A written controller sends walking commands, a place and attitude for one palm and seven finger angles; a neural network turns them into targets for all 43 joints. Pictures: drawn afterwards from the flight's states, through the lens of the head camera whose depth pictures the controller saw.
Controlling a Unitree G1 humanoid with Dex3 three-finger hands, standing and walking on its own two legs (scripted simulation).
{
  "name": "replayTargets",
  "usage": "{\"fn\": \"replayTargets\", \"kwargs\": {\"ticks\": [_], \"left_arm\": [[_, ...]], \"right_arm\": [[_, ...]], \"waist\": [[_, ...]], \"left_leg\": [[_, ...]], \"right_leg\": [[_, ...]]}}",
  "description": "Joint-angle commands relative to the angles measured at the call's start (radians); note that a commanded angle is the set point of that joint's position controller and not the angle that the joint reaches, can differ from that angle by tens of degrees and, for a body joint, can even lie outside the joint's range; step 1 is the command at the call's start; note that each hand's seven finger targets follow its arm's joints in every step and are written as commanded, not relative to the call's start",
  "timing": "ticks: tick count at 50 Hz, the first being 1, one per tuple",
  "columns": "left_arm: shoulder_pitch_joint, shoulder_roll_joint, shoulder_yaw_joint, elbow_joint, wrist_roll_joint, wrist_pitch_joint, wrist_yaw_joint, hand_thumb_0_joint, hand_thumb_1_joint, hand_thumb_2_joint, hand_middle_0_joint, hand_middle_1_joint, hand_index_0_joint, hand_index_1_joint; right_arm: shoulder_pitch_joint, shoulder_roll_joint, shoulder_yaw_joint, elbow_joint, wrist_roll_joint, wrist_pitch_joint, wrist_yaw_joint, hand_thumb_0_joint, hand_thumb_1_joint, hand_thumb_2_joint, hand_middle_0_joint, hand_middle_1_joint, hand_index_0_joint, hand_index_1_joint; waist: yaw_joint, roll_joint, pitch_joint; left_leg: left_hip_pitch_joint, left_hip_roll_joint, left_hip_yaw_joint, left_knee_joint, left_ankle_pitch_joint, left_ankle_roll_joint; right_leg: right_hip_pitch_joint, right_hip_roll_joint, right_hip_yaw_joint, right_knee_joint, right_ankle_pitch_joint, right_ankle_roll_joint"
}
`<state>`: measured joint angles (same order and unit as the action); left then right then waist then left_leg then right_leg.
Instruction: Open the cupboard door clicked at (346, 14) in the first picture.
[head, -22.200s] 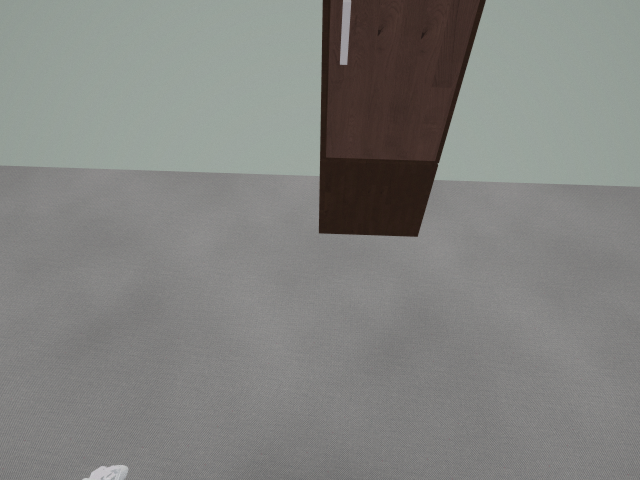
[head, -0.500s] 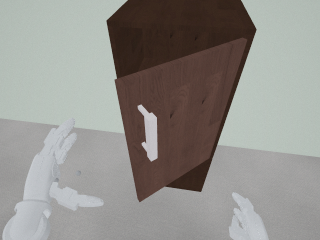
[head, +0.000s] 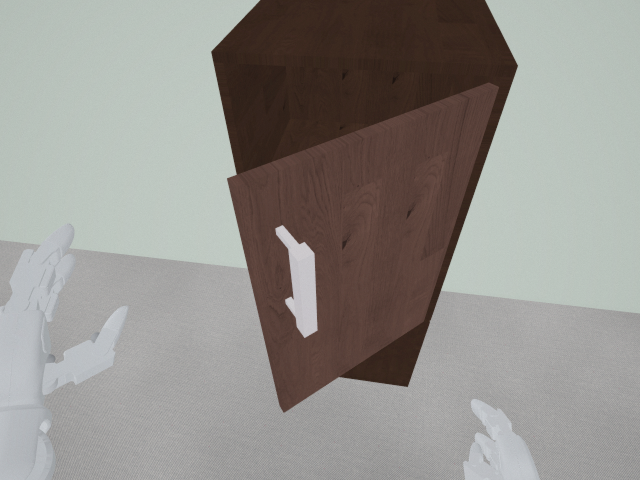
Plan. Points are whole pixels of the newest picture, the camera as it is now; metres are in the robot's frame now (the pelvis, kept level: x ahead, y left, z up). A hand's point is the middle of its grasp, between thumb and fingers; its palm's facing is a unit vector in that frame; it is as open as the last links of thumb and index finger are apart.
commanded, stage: draw the hand back to the body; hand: left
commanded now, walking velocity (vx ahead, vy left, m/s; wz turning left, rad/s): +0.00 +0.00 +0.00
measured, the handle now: (296, 283) +0.33 +0.08 +0.09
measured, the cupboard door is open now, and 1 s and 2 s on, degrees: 42 42 42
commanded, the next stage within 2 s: step back with the hand held close in 0.46 s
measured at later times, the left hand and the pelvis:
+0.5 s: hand (78, 341) +0.19 +0.26 +0.16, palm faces +0.47 -0.80 -0.39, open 7.4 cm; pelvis -0.01 +0.00 +0.00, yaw +0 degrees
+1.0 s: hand (49, 386) +0.14 +0.27 +0.15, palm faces +0.37 -0.77 -0.52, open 7.4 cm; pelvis -0.06 +0.01 -0.01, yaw +0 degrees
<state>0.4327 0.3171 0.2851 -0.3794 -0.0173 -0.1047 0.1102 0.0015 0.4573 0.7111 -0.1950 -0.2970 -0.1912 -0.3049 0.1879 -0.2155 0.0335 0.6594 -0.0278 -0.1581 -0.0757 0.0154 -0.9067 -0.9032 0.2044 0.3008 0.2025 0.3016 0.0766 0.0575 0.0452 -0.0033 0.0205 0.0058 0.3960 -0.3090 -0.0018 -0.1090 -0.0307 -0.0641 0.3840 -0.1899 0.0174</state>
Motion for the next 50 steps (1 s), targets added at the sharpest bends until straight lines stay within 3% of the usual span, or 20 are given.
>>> {"fn": "replayTargets", "kwargs": {"ticks": [1, 2, 4, 5, 9, 14, 16, 18, 20, 22, 27, 29, 30, 31, 32, 33, 36, 41, 44, 50], "left_arm": [[-0.086, 0.184, 0.148, -0.229, -0.002, -0.068, 0.024, 0.0, 0.795, 0.855, -0.196, -0.3, -0.196, -0.3], [-0.082, 0.192, 0.163, -0.21, -0.005, -0.066, 0.025, 0.0, 0.83, 0.87, -0.198, -0.3, -0.198, -0.3], [-0.104, 0.205, 0.178, -0.218, -0.005, -0.066, 0.025, 0.0, 0.9, 0.9, -0.2, -0.3, -0.2, -0.3], [-0.1, 0.201, 0.171, -0.204, -0.005, -0.064, 0.024, 0.0, 0.9, 0.9, -0.2, -0.3, -0.2, -0.3], [-0.096, 0.175, 0.144, -0.197, -0.008, -0.062, 0.019, 0.0, 0.9, 0.9, -0.2, -0.3, -0.2, -0.3], [-0.102, 0.19, 0.156, -0.215, -0.003, -0.065, 0.024, 0.0, 0.9, 0.9, -0.2, -0.3, -0.2, -0.3], [-0.116, 0.19, 0.154, -0.223, -0.003, -0.065, 0.025, 0.0, 0.9, 0.9, -0.2, -0.3, -0.2, -0.3], [-0.111, 0.19, 0.155, -0.212, -0.005, -0.065, 0.026, 0.0, 0.9, 0.9, -0.2, -0.3, -0.2, -0.3], [-0.12, 0.21, 0.17, -0.212, -0.003, -0.069, 0.028, 0.0, 0.9, 0.9, -0.2, -0.3, -0.2, -0.3], [-0.112, 0.184, 0.153, -0.202, -0.003, -0.07, 0.027, 0.0, 0.9, 0.9, -0.2, -0.3, -0.2, -0.3], [-0.105, 0.177, 0.149, -0.188, -0.005, -0.072, 0.024, 0.0, 0.9, 0.9, -0.2, -0.3, -0.2, -0.3], [-0.187, 0.225, 0.18, -0.265, -0.005, -0.084, 0.03, 0.0, 0.9, 0.9, -0.2, -0.3, -0.2, -0.3], [-0.337, 0.386, 0.341, -0.283, -0.001, -0.135, 0.041, 0.0, 0.9, 0.9, -0.2, -0.3, -0.2, -0.3], [-0.16, 0.262, 0.251, -0.172, -0.006, -0.136, 0.025, 0.0, 0.9, 0.9, -0.2, -0.3, -0.2, -0.3], [-0.035, 0.214, 0.218, -0.133, -0.009, -0.126, 0.013, 0.0, 0.9, 0.9, -0.2, -0.3, -0.2, -0.3], [-0.007, 0.199, 0.195, -0.169, -0.008, -0.128, 0.006, 0.0, 0.9, 0.9, -0.2, -0.3, -0.2, -0.3], [0.058, 0.216, 0.212, -0.228, -0.01, -0.138, 0.013, 0.0, 0.9, 0.9, -0.2, -0.3, -0.2, -0.3], [0.1, 0.265, 0.264, -0.285, -0.012, -0.136, 0.032, 0.0, 0.9, 0.9, -0.2, -0.3, -0.2, -0.3], [0.095, 0.271, 0.269, -0.302, -0.011, -0.14, 0.04, 0.0, 0.9, 0.9, -0.2, -0.3, -0.2, -0.3], [0.078, 0.281, 0.286, -0.329, 0.003, -0.16, 0.055, 0.0, 0.9, 0.9, -0.2, -0.3, -0.2, -0.3]], "right_arm": [[-0.12, -0.1, -0.044, -0.161, 0.005, -0.046, -0.01, 0.0, -0.9, -0.9, 0.2, 0.3, 0.2, 0.3], [-0.12, -0.099, -0.044, -0.158, 0.005, -0.043, -0.01, 0.0, -0.9, -0.9, 0.2, 0.3, 0.2, 0.3], [-0.122, -0.103, -0.048, -0.157, 0.007, -0.04, -0.009, 0.0, -0.9, -0.9, 0.2, 0.3, 0.2, 0.3], [-0.124, -0.104, -0.048, -0.152, 0.007, -0.041, -0.01, 0.0, -0.9, -0.9, 0.2, 0.3, 0.2, 0.3], [-0.123, -0.106, -0.052, -0.158, 0.007, -0.038, -0.004, 0.0, -0.9, -0.9, 0.2, 0.3, 0.2, 0.3], [-0.125, -0.106, -0.052, -0.156, 0.006, -0.038, -0.005, 0.0, -0.9, -0.9, 0.2, 0.3, 0.2, 0.3], [-0.131, -0.101, -0.049, -0.155, 0.006, -0.041, -0.007, 0.0, -0.9, -0.9, 0.2, 0.3, 0.2, 0.3], [-0.13, -0.101, -0.049, -0.156, 0.008, -0.04, -0.008, 0.0, -0.9, -0.9, 0.2, 0.3, 0.2, 0.3], [-0.133, -0.106, -0.051, -0.152, 0.006, -0.044, -0.011, 0.0, -0.9, -0.9, 0.2, 0.3, 0.2, 0.3], [-0.134, -0.099, -0.047, -0.152, 0.008, -0.046, -0.009, 0.0, -0.9, -0.9, 0.2, 0.3, 0.2, 0.3], [-0.135, -0.099, -0.049, -0.151, 0.009, -0.047, -0.008, 0.0, -0.9, -0.9, 0.2, 0.3, 0.2, 0.3], [-0.141, -0.104, -0.05, -0.157, 0.008, -0.053, -0.01, 0.0, -0.9, -0.9, 0.2, 0.3, 0.2, 0.3], [-0.133, -0.103, -0.02, -0.197, 0.025, -0.03, -0.007, 0.0, -0.9, -0.9, 0.2, 0.3, 0.2, 0.3], [-0.117, -0.096, -0.037, -0.18, 0.017, -0.012, -0.012, 0.0, -0.9, -0.9, 0.2, 0.3, 0.2, 0.3], [-0.115, -0.112, -0.047, -0.192, 0.017, 0.004, -0.006, 0.0, -0.9, -0.9, 0.2, 0.3, 0.2, 0.3], [-0.117, -0.119, -0.051, -0.202, 0.014, 0.015, -0.002, 0.0, -0.9, -0.9, 0.2, 0.3, 0.2, 0.3], [-0.115, -0.124, -0.059, -0.213, 0.013, 0.032, -0.007, 0.0, -0.9, -0.9, 0.2, 0.3, 0.2, 0.3], [-0.11, -0.119, -0.074, -0.235, 0.02, 0.052, -0.016, 0.0, -0.9, -0.9, 0.2, 0.3, 0.2, 0.3], [-0.11, -0.119, -0.08, -0.246, 0.024, 0.057, -0.02, 0.0, -0.9, -0.9, 0.2, 0.3, 0.2, 0.3], [-0.107, -0.131, -0.083, -0.254, 0.021, 0.041, -0.024, 0.0, -0.9, -0.9, 0.2, 0.3, 0.2, 0.3]], "waist": [[0.005, 0.024, -0.113], [0.007, 0.0, -0.104], [0.006, 0.025, -0.103], [0.004, 0.04, -0.083], [0.0, -0.014, -0.089], [0.003, 0.002, -0.107], [0.001, 0.042, -0.092], [0.001, 0.0, -0.082], [0.003, 0.019, -0.074], [0.002, 0.04, -0.061], [0.001, 0.014, -0.053], [0.002, 0.023, -0.098], [-0.046, 0.073, 0.04], [-0.05, -0.049, 0.021], [-0.051, -0.087, -0.014], [-0.054, -0.077, -0.049], [-0.057, -0.008, -0.154], [-0.057, -0.021, -0.215], [-0.061, -0.048, -0.192], [-0.055, 0.015, -0.132]], "left_leg": [[-0.101, -0.003, 0.004, -0.061, 0.427, 0.001], [-0.104, -0.002, 0.006, -0.061, 0.425, 0.001], [-0.102, -0.003, 0.009, -0.063, 0.409, 0.0], [-0.101, -0.004, 0.011, -0.061, 0.411, 0.0], [-0.101, -0.004, 0.011, -0.069, 0.378, 0.007], [-0.101, -0.007, 0.01, -0.069, 0.382, 0.005], [-0.103, -0.008, 0.008, -0.074, 0.355, 0.002], [-0.108, -0.007, 0.007, -0.079, 0.328, 0.004], [-0.115, -0.009, 0.004, -0.079, 0.311, 0.002], [-0.119, -0.009, 0.006, -0.085, 0.292, 0.002], [-0.124, -0.007, 0.007, -0.087, 0.272, 0.005], [-0.112, -0.014, 0.004, -0.082, 0.267, 0.008], [-0.219, -0.002, -0.004, -0.07, 0.151, 0.019], [-0.235, 0.002, -0.024, -0.051, 0.146, 0.026], [-0.205, 0.003, -0.014, -0.027, 0.176, 0.031], [-0.202, 0.002, -0.008, -0.012, 0.203, 0.029], [-0.197, 0.016, -0.012, 0.007, 0.316, 0.022], [-0.229, 0.033, -0.024, 0.031, 0.386, 0.014], [-0.273, 0.033, -0.024, 0.044, 0.317, 0.019], [-0.445, 0.056, -0.072, -0.013, 0.055, 0.051]], "right_leg": [[0.142, 0.019, 0.012, -0.017, 0.235, -0.031], [0.139, 0.02, 0.009, -0.02, 0.239, -0.029], [0.134, 0.022, 0.013, -0.025, 0.225, -0.03], [0.125, 0.019, 0.013, -0.03, 0.231, -0.032], [0.123, 0.022, 0.009, -0.035, 0.211, -0.026], [0.135, 0.023, 0.01, -0.033, 0.211, -0.028], [0.126, 0.021, 0.013, -0.038, 0.189, -0.03], [0.121, 0.025, 0.01, -0.044, 0.168, -0.029], [0.122, 0.025, 0.012, -0.047, 0.157, -0.032], [0.112, 0.024, 0.011, -0.05, 0.136, -0.031], [0.108, 0.025, 0.013, -0.054, 0.124, -0.03], [0.127, 0.024, 0.019, -0.055, 0.129, -0.03], [0.014, -0.014, 0.08, -0.085, 0.125, -0.027], [-0.002, -0.028, 0.066, -0.091, 0.129, -0.023], [-0.019, -0.036, 0.073, -0.093, 0.146, -0.023], [-0.013, -0.045, 0.066, -0.082, 0.172, -0.023], [0.025, -0.058, 0.057, -0.016, 0.293, -0.026], [0.033, -0.063, 0.06, 0.057, 0.381, -0.022], [-0.004, -0.068, 0.079, 0.06, 0.332, -0.02], [-0.01, -0.051, 0.095, 0.104, 0.121, -0.014]]}}
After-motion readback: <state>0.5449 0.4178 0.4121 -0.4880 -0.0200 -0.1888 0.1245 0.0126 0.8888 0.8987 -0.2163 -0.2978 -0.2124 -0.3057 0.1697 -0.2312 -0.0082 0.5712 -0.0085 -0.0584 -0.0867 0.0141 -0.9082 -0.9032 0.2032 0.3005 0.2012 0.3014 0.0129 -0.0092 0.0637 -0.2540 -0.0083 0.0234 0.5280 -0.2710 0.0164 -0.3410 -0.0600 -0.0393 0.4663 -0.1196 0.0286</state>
